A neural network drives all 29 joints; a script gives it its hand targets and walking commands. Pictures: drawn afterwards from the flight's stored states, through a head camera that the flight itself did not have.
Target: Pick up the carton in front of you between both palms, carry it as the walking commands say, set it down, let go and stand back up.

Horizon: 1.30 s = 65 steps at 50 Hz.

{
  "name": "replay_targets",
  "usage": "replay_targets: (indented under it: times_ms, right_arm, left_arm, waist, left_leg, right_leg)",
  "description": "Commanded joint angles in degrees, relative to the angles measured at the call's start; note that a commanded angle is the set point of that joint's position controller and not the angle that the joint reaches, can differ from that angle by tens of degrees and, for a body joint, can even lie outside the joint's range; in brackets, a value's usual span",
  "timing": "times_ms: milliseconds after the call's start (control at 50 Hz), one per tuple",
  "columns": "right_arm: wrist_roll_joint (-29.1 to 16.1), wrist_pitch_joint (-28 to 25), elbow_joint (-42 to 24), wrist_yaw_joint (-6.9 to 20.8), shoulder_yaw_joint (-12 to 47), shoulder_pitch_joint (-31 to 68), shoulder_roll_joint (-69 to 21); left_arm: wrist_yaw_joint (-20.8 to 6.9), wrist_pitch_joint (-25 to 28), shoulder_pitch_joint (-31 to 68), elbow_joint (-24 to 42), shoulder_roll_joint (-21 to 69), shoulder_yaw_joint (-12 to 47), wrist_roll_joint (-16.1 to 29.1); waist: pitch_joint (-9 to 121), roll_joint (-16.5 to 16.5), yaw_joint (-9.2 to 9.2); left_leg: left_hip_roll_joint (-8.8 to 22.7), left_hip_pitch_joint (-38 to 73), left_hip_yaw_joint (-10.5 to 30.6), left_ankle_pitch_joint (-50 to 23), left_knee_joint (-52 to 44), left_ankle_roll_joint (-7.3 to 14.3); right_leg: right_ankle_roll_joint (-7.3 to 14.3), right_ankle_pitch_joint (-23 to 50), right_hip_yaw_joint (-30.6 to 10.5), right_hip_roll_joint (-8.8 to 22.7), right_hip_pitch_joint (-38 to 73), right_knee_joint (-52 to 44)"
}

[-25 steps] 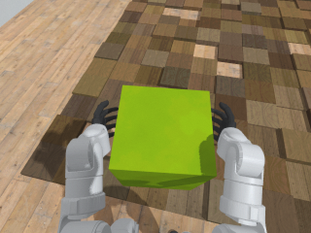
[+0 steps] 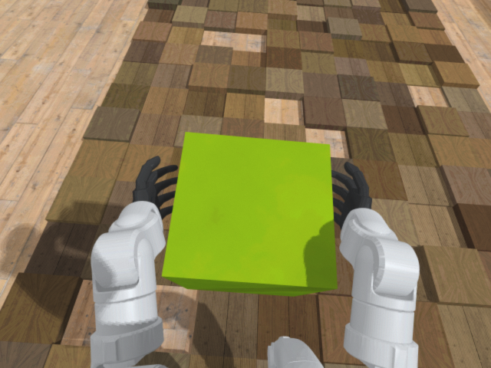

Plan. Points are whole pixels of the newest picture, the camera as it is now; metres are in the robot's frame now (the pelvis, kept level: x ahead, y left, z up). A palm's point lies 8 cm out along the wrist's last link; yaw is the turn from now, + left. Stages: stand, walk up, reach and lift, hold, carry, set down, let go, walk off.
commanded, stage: carry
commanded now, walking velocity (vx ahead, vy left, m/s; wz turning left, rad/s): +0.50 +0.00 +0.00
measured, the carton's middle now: (248, 227) +0.34 -0.02 +0.00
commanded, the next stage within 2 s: none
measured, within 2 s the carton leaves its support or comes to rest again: neither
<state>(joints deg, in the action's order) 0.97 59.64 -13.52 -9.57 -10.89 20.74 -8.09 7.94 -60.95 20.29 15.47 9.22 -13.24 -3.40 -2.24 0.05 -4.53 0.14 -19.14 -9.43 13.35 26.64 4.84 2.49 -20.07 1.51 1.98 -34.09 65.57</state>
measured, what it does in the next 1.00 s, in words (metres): walks ahead: right foot, then left foot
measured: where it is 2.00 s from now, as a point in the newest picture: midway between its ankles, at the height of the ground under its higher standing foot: (222, 135)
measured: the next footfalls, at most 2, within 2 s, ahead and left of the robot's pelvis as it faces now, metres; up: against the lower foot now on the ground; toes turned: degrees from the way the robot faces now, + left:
right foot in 0.24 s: +0.35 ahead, -0.12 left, +0.01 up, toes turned -6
left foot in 0.70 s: +0.63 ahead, +0.08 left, +0.01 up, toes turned +7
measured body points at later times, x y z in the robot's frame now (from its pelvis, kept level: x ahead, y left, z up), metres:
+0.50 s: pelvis +0.33 -0.04 +0.01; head +0.38 -0.05 +0.46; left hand +0.63 +0.13 +0.12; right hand +0.66 -0.17 +0.12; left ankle +0.37 +0.10 -0.68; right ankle +0.31 -0.11 -0.73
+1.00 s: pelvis +0.63 +0.01 +0.01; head +0.69 +0.03 +0.46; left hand +1.01 +0.16 +0.14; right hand +1.00 -0.14 +0.14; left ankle +0.59 +0.07 -0.73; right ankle +0.71 -0.13 -0.66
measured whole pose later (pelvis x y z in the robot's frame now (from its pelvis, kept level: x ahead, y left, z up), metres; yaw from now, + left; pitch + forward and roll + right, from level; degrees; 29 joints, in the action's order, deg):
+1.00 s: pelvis +0.63 +0.01 +0.01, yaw +1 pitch +6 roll -1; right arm 1.9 68.5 -10.3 -15.5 -16.0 35.7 -8.1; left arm 13.2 -67.0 36.1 11.9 8.7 -16.9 -4.5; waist -0.4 0.8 -2.8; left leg -1.1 -15.5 -6.5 15.9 24.8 4.8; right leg 1.7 -16.5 1.8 3.4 -41.9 58.1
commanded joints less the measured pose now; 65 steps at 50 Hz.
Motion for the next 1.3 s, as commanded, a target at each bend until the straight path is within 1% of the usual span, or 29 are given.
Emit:
replay_targets:
  times_ms: [0,140,200,220,240,260,280,320,360,480,600,660,680,700,720,740,780,800,940,1060,1100,1120,1140,1160,1180,1200,1220,1240,1280]
  right_arm:
    - [-17.3,-0.58,-6.44,4.81,41.34,33.87,-42.09]
    - [-11.54,2.16,0.75,3.68,34.89,27.32,-37.97]
    - [-11.02,3.03,0.12,3.4,34.82,27.95,-39.12]
    - [-11.15,3.28,-0.93,3.27,35.03,28.79,-39.27]
    - [-11.84,3.79,-2.65,3.19,35.78,29.07,-40.54]
    - [-12.6,4.12,-5.03,3.16,36.26,29.46,-40.65]
    - [-13.69,4.15,-6.48,3.13,37.43,30.21,-42.48]
    - [-14.0,3.67,-9.93,3.28,37.42,29.97,-44.48]
    - [-13.43,3.45,-12.16,3.27,38.42,27.65,-44.27]
    - [-12.3,5.17,-14.85,2.29,39.46,23.28,-38.15]
    - [-12.26,7.76,-10.29,0.28,34.43,30.94,-28.99]
    - [-11.45,8.49,-5.66,-1.0,29.55,34.73,-25.95]
    - [-10.93,8.57,-3.65,-1.39,27.65,34.77,-24.93]
    - [-10.35,8.46,-2.15,-1.99,25.54,35.97,-23.14]
    - [-10.08,8.12,-1.67,-2.31,24.93,38.28,-23.82]
    - [-11.22,8.32,-1.26,-2.11,25.61,40.65,-26.58]
    - [-13.27,7.44,-3.52,-0.6,27.46,47.17,-32.1]
    - [-15.57,7.4,-3.25,0.71,29.43,51.93,-36.32]
    - [-17.62,7.58,-2.21,4.0,32.62,53.89,-45.2]
    - [-16.3,8.78,-2.05,4.05,32.73,50.65,-42.47]
    - [-15.68,9.16,-0.59,4.01,32.8,49.92,-41.8]
    - [-15.56,9.25,0.1,4.02,33.16,50.11,-42.16]
    - [-15.81,9.45,-0.56,4.21,32.91,50.92,-43.34]
    - [-16.62,9.64,-2.42,4.53,33.35,52.7,-44.05]
    - [-17.29,9.77,-3.23,4.87,34.54,54.36,-45.93]
    - [-17.15,9.43,-3.01,4.94,34.76,55.5,-47.09]
    - [-16.8,9.05,-3.38,4.96,33.65,55.37,-47.64]
    - [-15.7,8.64,-3.64,4.77,32.77,54.57,-47.52]
    - [-13.16,7.92,-4.22,4.07,31.52,52.78,-45.94]
  left_arm:
    - [0.05,1.58,28.97,2.49,38.04,37.24,9.28]
    - [-0.02,-1.51,27.37,-1.49,35.66,35.87,9.02]
    - [-0.58,-2.13,27.27,-1.86,37.1,36.04,10.59]
    - [-0.73,-2.25,26.8,-1.24,37.6,35.95,11.08]
    - [-0.59,-2.26,28.29,-0.19,36.16,35.95,11.22]
    - [-0.62,-2.39,27.2,0.21,38.1,36.82,12.9]
    - [-0.94,-2.66,27.29,3.37,39.51,37.91,14.39]
    - [-1.98,-2.55,29.77,9.13,43.31,40.96,17.26]
    - [-2.85,-2.51,30.16,13.12,43.95,43.21,19.1]
    - [-2.89,-4.15,25.11,14.37,36.03,42.62,19.38]
    - [0.14,-6.35,31.01,8.63,26.29,36.9,16.8]
    - [1.87,-7.29,36.01,4.09,25.27,33.62,15.66]
    - [2.36,-7.58,38.0,2.64,25.08,32.73,15.28]
    - [2.73,-8.01,39.22,1.48,25.92,31.96,15.33]
    - [3.1,-7.93,40.97,0.23,25.86,30.76,14.71]
    - [3.31,-7.92,42.93,-1.29,28.61,30.15,14.93]
    - [2.69,-7.3,46.13,-2.55,32.88,28.4,14.19]
    - [2.01,-7.19,47.65,-4.38,37.26,29.13,14.69]
    - [0.09,-6.75,47.85,-5.35,45.02,32.86,13.31]
    - [-0.28,-7.93,46.37,-3.86,42.65,34.26,13.47]
    - [-0.67,-8.49,45.93,-4.34,41.98,34.28,13.82]
    - [-0.97,-8.65,45.46,-4.44,42.03,34.1,13.96]
    - [-0.96,-8.22,47.23,-5.15,42.18,34.74,13.86]
    - [-1.07,-7.78,44.83,-6.16,43.44,34.9,14.25]
    - [-1.42,-7.44,43.8,-5.84,44.46,34.78,15.04]
    - [-1.81,-7.3,44.98,-3.69,46.11,35.75,16.29]
    - [-2.17,-7.01,47.79,-1.19,48.26,37.76,18.15]
    - [-2.54,-6.76,50.63,0.89,49.75,39.24,19.54]
    - [-3.14,-6.41,53.57,3.26,50.67,41.26,21.93]
  waist:
    - [26.49,-6.4,1.03]
    - [18.4,-9.72,0.9]
    - [22.65,-7.44,4.52]
    - [26.34,-3.89,6.26]
    - [32.85,9.75,6.3]
    - [30.72,17.95,7.57]
    - [29.33,13.85,6.35]
    - [27.45,2.75,6.33]
    - [28.14,3.47,5.88]
    - [24.09,6.36,6.38]
    - [18.73,9.08,8.04]
    - [22.66,6.82,3.51]
    - [27.38,0.83,0.97]
    - [30.65,-12.94,0.9]
    - [30.84,-19.74,0.3]
    - [29.96,-15.72,1.08]
    - [27.83,-3.71,1.11]
    - [27.76,-3.19,2.09]
    - [28.13,-6.04,1.1]
    - [24.58,-7.56,0.13]
    - [25.25,-9.69,1.95]
    - [27.82,-9.52,5.3]
    - [33.48,-0.23,7.2]
    - [37.57,10.49,11.59]
    - [38.14,19.49,12.52]
    - [36.91,10.6,12.06]
    - [34.24,5.04,12.46]
    - [32.8,2.07,11.59]
    - [31.63,3.51,10.42]
  left_leg:
    - [15.62,26.78,16.59,-22.49,-7.76,7.78]
    - [10.56,22.39,5.71,-31.85,-7.59,2.91]
    - [8.63,19.37,0.13,-39.32,7.44,-1.36]
    - [7.38,12.06,-0.77,-28.3,17.56,-2.67]
    - [1.91,-4.79,1.11,-10.83,35.79,-5.02]
    - [-4.24,-18.11,5.24,14.09,45.1,-5.23]
    - [0.17,-21.7,9.89,14.17,50.49,-3.45]
    - [3.67,-21.57,10.56,8.2,45.06,-2.67]
    - [4.89,-18.49,9.99,5.14,38.06,-3.36]
    - [3.5,-20.1,4.71,-1.08,17.88,-5.34]
    - [0.58,-13.92,0.9,-10.79,5.64,-2.57]
    - [-2.52,3.03,-2.58,-7.56,0.59,-0.55]
    - [0.6,16.16,1.86,-3.72,1.6,-0.57]
    - [15.18,26.38,29.37,3.24,-2.89,5.57]
    - [19.02,32.37,43.02,2.21,-8.24,10.12]
    - [19.2,31.45,39.34,-1.2,-6.3,10.28]
    - [16.79,25.37,30.17,-10.97,-4.39,8.1]
    - [15.89,22.94,26.6,-11.99,-5.25,6.98]
    - [13.94,27.87,17.92,-22.07,-6.46,7.86]
    - [9.4,29.85,9.3,-36.78,-2.86,4.94]
    - [9.47,28.16,7.25,-45.62,1.84,2.73]
    - [9.28,22.53,4.62,-45.45,8.81,0.82]
    - [5.96,7.27,3.38,-41.67,20.1,-2.26]
    - [0.42,-9.96,3.67,-18.53,36.17,-4.96]
    - [-5.36,-23.66,6.51,15.62,48.03,-5.45]
    - [-1.93,-26.45,12.44,14.66,50.47,-3.75]
    - [-0.52,-27.82,13.12,13.34,47.15,-2.98]
    - [0.94,-26.78,13.11,12.61,42.25,-2.53]
    - [2.01,-23.03,12.04,11.66,32.14,-2.99]
  right_leg:
    - [-0.56,3.09,0.68,1.4,-7.92,-7.32]
    - [-0.35,16.84,8.47,-2.08,2.29,-33.32]
    - [0.29,17.92,12.2,-5.54,21.03,-41.18]
    - [0.16,14.15,7.71,-1.73,32.73,-39.73]
    - [8.51,8.07,-19.93,15.18,47.6,-40.69]
    - [12.73,10.3,-34.73,19.14,50.57,-48.68]
    - [12.71,13.3,-30.2,19.53,49.6,-47.59]
    - [9.93,22.64,-20.7,16.94,43.39,-46.99]
    - [7.31,22.2,-14.44,15.03,40.92,-48.83]
    - [8.25,26.0,-4.4,11.46,41.97,-51.31]
    - [6.3,32.52,1.51,8.75,38.68,-46.75]
    - [3.04,39.63,6.43,6.86,33.85,-31.5]
    - [1.63,29.21,7.61,4.55,25.89,-18.86]
    - [-0.88,11.94,6.74,-1.89,9.1,-2.73]
    - [-0.95,-7.88,1.08,-6.73,-3.94,8.56]
    - [0.88,-7.15,-3.05,-2.92,-7.94,14.61]
    - [1.58,-1.62,-3.52,0.35,-9.09,11.43]
    - [1.17,-0.35,-3.53,1.54,-7.75,8.18]
    - [-1.13,3.57,0.55,1.68,-13.09,-7.03]
    - [-0.34,14.07,7.35,-2.82,-6.27,-27.49]
    - [1.2,15.88,8.34,-4.71,3.39,-35.58]
    - [2.39,16.79,10.17,-5.92,16.08,-40.47]
    - [7.56,21.54,3.55,-1.99,37.19,-34.94]
    - [13.86,24.1,-13.41,6.78,51.95,-36.6]
    - [17.86,35.34,-26.07,13.3,59.22,-38.03]
    - [16.52,34.39,-24.75,13.62,57.82,-37.16]
    - [14.37,32.95,-23.56,13.28,54.01,-37.84]
    - [12.13,29.7,-22.03,12.7,50.58,-38.75]
    - [10.36,23.88,-18.41,11.42,46.0,-40.71]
